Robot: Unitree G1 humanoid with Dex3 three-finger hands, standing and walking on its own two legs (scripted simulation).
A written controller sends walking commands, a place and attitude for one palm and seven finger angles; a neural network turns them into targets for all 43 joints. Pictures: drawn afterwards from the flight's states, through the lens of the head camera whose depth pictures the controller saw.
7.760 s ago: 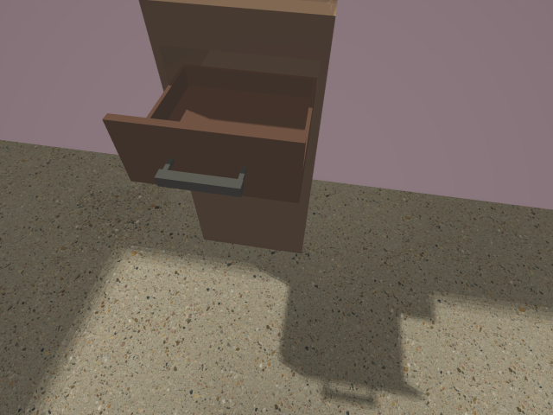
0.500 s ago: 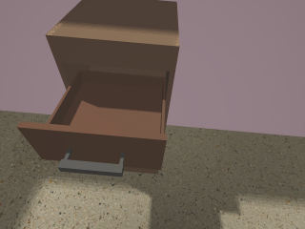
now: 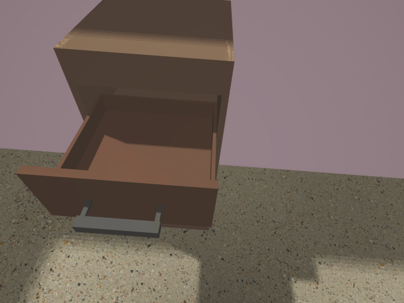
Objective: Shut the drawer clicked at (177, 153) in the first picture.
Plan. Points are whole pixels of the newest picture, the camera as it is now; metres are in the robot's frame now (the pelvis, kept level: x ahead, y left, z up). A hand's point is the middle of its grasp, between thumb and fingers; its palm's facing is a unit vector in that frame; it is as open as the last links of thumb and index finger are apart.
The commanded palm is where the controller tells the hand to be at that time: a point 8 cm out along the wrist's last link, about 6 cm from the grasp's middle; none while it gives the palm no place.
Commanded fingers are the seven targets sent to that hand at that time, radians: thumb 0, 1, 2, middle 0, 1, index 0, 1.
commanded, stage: look again from close up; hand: left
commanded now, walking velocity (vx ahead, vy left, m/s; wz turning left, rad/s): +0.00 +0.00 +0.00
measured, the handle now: (121, 216) +0.28 +0.19 +0.00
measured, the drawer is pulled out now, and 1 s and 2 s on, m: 0.30 0.29 0.29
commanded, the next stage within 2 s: raise the hand and make a fist in 0.08 s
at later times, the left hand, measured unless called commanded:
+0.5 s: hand (129, 294) +0.15 +0.15 -0.04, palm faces +0.15 -0.99 +0.00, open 6.8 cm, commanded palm +0.09 +0.20 -0.04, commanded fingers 0.00 0.90 0.90 -0.54 -0.67 -0.54 -0.67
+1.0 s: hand (115, 297) +0.13 +0.15 +0.01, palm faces +0.04 -1.00 -0.09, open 3.9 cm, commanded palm +0.08 +0.21 +0.02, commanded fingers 0.00 0.90 0.90 -1.04 -1.21 -1.04 -1.21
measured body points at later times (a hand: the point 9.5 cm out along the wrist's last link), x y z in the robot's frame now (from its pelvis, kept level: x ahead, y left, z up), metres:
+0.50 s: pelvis -0.02 -0.03 -0.05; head -0.01 -0.03 +0.40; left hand +0.14 +0.20 -0.04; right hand +0.16 -0.29 -0.10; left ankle +0.00 +0.06 -0.74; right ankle -0.01 -0.13 -0.74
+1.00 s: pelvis -0.02 -0.06 -0.05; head +0.01 -0.07 +0.40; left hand +0.13 +0.21 +0.02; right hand +0.16 -0.28 -0.14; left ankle +0.00 +0.06 -0.74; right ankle -0.01 -0.13 -0.74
